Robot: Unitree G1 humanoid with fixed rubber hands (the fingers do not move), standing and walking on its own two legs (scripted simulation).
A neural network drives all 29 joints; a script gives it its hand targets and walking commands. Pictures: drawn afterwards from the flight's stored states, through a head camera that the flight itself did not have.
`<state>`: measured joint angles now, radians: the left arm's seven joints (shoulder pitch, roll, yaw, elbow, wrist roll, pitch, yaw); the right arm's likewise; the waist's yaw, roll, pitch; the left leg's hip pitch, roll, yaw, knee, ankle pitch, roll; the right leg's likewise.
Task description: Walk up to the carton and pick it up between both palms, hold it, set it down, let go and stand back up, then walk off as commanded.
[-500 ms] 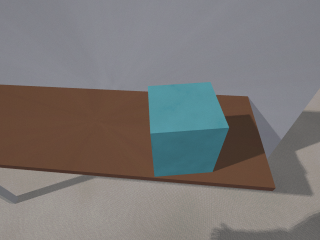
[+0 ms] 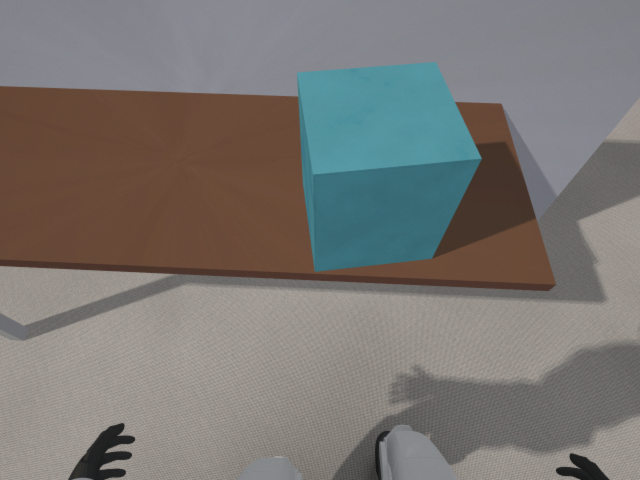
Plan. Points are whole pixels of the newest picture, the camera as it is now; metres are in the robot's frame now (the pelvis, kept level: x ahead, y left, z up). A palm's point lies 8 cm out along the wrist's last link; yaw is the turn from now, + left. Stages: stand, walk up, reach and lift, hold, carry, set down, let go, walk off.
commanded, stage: walk off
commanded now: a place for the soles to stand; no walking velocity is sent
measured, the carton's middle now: (370, 174) +0.55 -0.06 -0.02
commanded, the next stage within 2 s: stand in 1.52 s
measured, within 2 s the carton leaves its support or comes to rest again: neither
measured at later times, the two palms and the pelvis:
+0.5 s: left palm out of the picture -0.06 +0.29 -0.10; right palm out of the picture -0.04 -0.34 -0.10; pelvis -0.15 -0.03 +0.00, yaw -2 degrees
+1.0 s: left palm out of the picture -0.18 +0.27 -0.09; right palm out of the picture -0.22 -0.35 -0.08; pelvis -0.26 -0.03 +0.02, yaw +2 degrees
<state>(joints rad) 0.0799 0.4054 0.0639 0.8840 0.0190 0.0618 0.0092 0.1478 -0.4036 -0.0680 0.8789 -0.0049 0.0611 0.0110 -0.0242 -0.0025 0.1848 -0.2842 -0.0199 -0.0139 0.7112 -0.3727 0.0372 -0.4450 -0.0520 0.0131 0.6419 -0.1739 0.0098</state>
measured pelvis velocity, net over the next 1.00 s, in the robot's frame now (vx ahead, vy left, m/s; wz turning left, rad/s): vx -0.26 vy -0.03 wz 0.03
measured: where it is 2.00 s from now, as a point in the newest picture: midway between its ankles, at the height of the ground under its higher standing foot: outside the picture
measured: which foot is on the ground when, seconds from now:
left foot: down 0.00-0.48, up 0.50-0.86, down 0.88-1.00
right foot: up 0.00-0.44, down 0.46-0.94, up 0.96-1.00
